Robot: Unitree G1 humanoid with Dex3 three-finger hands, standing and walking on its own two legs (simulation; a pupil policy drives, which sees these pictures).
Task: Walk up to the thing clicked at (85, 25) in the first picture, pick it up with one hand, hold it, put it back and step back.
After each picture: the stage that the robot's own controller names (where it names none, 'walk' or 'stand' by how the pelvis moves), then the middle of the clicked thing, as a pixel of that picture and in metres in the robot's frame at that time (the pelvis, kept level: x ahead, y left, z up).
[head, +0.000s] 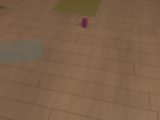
stand; (84, 23) +1.67 +0.03 -0.72
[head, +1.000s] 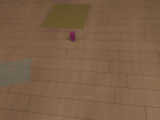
walk; (72, 36) +1.52 +0.28 -0.71
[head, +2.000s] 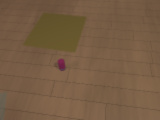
walk; (61, 64) +0.97 +0.32 -0.71
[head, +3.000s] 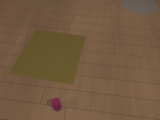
walk; (56, 104) +0.56 +0.24 -0.70
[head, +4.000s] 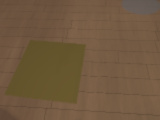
stand; out of the picture +0.34 +0.20 -0.69
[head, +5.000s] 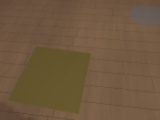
stand; out of the picture +0.30 +0.20 -0.71
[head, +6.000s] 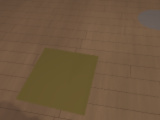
stand; out of the picture +0.31 +0.18 -0.72
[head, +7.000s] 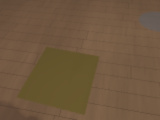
stand; out of the picture +0.33 +0.17 -0.72
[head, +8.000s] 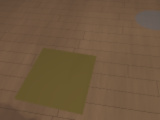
stand; out of the picture +0.33 +0.19 -0.73
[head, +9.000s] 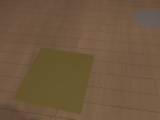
stand; out of the picture +0.32 +0.21 -0.73
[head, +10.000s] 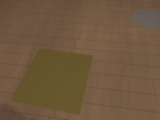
stand; out of the picture +0.31 +0.21 -0.73
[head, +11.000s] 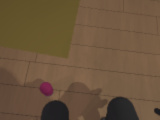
go down; (47, 89) +0.37 +0.20 -0.48
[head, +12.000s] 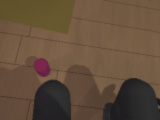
go down; (42, 68) +0.42 +0.20 -0.33
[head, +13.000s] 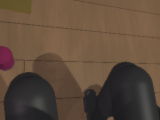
close in; (3, 59) +0.41 +0.23 -0.24
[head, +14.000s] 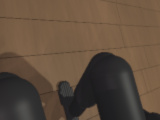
close; out of the picture +0.41 +0.25 -0.23
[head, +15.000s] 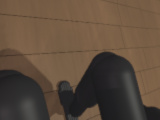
lift; out of the picture +0.40 +0.25 -0.23
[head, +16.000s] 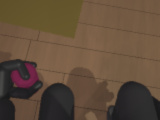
lift; (27, 80) +0.32 +0.21 -0.06
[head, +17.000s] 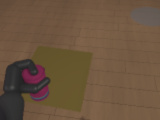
hold; (36, 83) +0.33 +0.18 +0.05
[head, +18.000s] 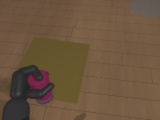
hold; (41, 87) +0.33 +0.17 +0.00
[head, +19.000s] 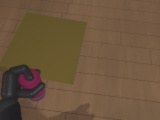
crouch; (33, 85) +0.34 +0.20 -0.05
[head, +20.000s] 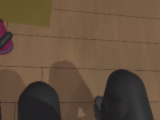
lower; out of the picture +0.48 +0.24 -0.09
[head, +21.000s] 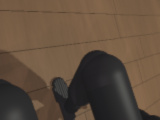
lower; out of the picture +0.44 +0.27 -0.23
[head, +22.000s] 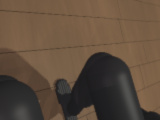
lower; out of the picture +0.43 +0.27 -0.23
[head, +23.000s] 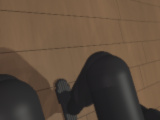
lower; out of the picture +0.43 +0.26 -0.23
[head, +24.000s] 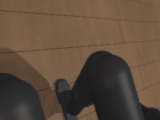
lower; out of the picture +0.43 +0.26 -0.23
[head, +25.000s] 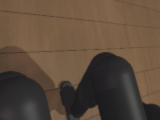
open; out of the picture +0.41 +0.25 -0.23
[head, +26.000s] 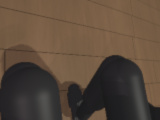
stand; out of the picture +0.42 +0.23 -0.22
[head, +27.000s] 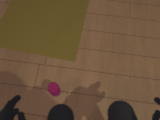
walk; (54, 89) +0.40 +0.19 -0.51
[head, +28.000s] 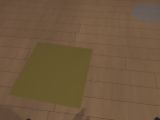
stand; out of the picture +0.35 +0.18 -0.67
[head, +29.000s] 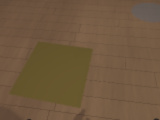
stand; out of the picture +0.35 +0.19 -0.67
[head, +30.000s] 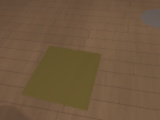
stand; out of the picture +0.37 +0.18 -0.72
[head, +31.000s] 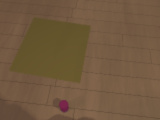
walk; (64, 106) +0.42 +0.14 -0.71
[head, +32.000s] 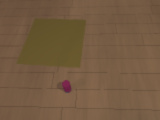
walk; (66, 86) +0.64 +0.22 -0.70
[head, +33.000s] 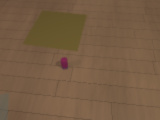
stand; (64, 63) +0.96 +0.22 -0.70
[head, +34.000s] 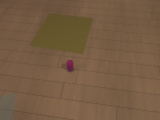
stand; (70, 66) +0.96 +0.19 -0.72
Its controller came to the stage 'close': yes
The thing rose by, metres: 0.73
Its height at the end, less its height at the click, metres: +0.00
